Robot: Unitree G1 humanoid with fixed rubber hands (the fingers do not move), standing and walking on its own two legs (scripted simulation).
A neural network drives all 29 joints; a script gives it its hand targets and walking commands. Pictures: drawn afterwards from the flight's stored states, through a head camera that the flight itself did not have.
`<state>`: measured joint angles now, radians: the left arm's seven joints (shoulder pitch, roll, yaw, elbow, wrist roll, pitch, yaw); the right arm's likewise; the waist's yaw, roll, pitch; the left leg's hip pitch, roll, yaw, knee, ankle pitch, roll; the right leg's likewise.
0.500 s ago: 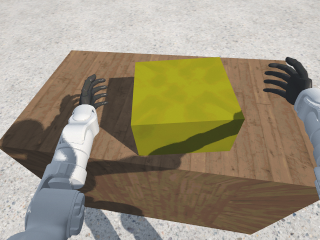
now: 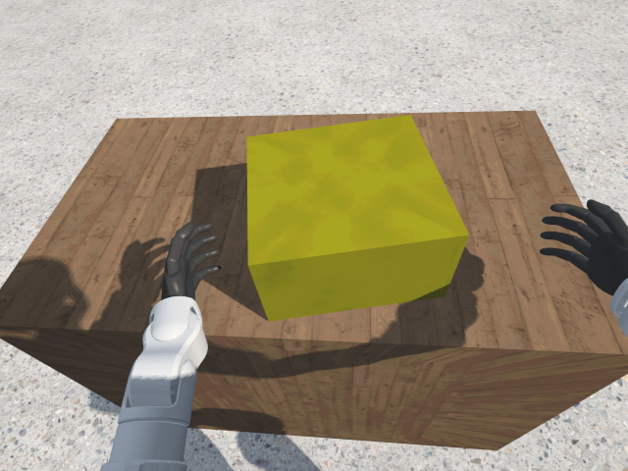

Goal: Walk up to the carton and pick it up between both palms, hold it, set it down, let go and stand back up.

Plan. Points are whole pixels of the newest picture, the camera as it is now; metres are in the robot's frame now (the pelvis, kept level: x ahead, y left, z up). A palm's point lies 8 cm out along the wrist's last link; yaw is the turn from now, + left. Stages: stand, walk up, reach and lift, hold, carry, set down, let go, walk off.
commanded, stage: set down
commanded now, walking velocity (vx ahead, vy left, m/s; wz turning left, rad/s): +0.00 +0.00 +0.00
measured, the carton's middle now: (342, 214) +0.49 +0.02 +0.01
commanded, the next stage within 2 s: none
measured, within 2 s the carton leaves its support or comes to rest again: neither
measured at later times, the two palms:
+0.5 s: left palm (178, 327) +0.27 +0.21 +0.06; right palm (623, 334) +0.29 -0.30 +0.05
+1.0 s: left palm (176, 369) +0.23 +0.21 +0.03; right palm (624, 383) +0.24 -0.29 +0.03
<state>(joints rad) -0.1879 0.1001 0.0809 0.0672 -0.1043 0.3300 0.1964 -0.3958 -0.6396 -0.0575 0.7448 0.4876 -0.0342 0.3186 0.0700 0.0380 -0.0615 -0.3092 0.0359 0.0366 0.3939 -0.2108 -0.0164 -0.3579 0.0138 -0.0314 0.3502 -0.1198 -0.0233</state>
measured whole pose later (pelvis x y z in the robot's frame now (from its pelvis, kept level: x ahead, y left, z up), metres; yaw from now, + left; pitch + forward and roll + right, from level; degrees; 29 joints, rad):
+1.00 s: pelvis +0.01 +0.01 +0.00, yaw -1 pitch -2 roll -1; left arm 0.24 0.11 0.01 -0.02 -0.05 0.16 0.18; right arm 0.11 -0.53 -0.05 0.44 0.41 -0.10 0.28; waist 0.03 0.00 0.02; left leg -0.09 0.04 0.06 0.38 -0.26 -0.01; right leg -0.15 0.02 -0.01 0.34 -0.16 -0.02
